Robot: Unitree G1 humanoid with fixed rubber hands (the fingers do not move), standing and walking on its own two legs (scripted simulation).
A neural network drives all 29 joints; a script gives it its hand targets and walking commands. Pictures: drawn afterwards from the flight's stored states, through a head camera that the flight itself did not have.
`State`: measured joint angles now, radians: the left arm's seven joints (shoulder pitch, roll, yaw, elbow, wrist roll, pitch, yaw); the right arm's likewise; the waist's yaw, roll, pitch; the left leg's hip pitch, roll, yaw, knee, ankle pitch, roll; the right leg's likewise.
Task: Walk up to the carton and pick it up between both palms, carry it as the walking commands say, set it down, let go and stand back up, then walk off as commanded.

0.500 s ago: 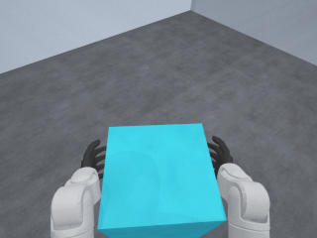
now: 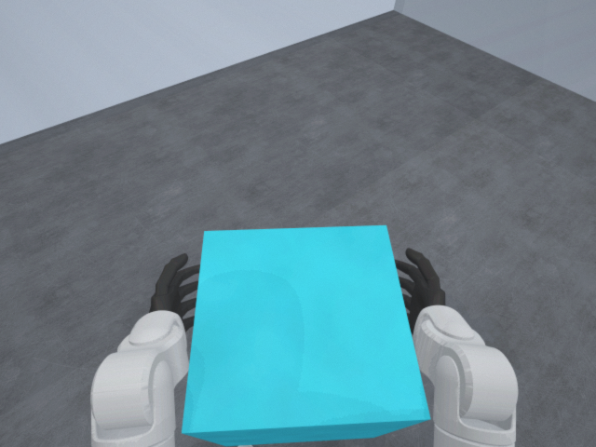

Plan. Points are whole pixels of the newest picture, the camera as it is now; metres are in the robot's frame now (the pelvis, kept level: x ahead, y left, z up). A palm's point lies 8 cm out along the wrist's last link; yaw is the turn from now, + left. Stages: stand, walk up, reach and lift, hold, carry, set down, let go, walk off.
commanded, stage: carry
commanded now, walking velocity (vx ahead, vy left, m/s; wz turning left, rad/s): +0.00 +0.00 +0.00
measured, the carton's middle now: (298, 346) +0.25 +0.00 +0.02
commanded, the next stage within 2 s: none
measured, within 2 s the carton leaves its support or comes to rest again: neither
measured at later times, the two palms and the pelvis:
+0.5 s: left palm out of the picture +0.24 +0.32 +0.10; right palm (278, 335) +0.23 +0.02 +0.11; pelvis -0.02 +0.18 +0.00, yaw -2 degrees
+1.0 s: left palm out of the picture +0.16 +0.44 +0.08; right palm (152, 432) +0.14 +0.14 +0.09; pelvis -0.08 +0.29 +0.00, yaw -1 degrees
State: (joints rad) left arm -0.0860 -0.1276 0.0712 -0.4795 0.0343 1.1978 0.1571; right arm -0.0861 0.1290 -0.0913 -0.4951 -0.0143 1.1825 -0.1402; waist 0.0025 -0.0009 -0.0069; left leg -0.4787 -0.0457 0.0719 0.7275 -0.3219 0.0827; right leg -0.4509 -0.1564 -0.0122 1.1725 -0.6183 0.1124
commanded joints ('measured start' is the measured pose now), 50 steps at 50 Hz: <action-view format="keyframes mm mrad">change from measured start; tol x64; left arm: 1 -409 -815 -677 -188 -328 -24 -119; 50 -518 -833 -694 -122 -303 23 -87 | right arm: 1 -292 791 601 -95 233 6 105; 50 -391 711 493 -75 235 41 126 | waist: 1 -12 95 -404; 11 86 253 -498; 13 46 -529 -548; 50 13 239 -170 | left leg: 1 509 310 -233 -294 612 13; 11 322 147 -59 -204 1265 -543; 13 24 93 -123 720 -305 -376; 15 48 164 -327 443 -385 -152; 20 501 384 -420 -303 884 -80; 27 463 390 -405 -467 444 -241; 33 332 55 115 -15 1571 -862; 35 197 94 -224 929 -449 -380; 40 254 113 14 -335 -131 -103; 50 203 352 -298 -662 -113 -368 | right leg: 1 -187 75 -18 147 79 -48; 12 632 -152 36 -970 263 -252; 50 27 194 -33 -125 249 -55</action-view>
